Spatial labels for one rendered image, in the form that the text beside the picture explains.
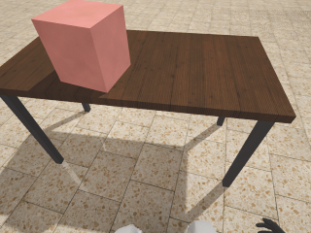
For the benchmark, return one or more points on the robot right thigh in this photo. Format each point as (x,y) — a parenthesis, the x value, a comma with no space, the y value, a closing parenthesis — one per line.
(201,226)

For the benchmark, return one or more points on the carton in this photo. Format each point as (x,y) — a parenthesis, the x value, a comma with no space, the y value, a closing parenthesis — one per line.
(86,42)

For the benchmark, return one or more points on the table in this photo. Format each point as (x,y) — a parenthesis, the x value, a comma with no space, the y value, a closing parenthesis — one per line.
(212,75)

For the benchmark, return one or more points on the right robot hand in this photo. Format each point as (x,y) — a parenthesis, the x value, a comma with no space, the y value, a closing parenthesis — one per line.
(271,225)

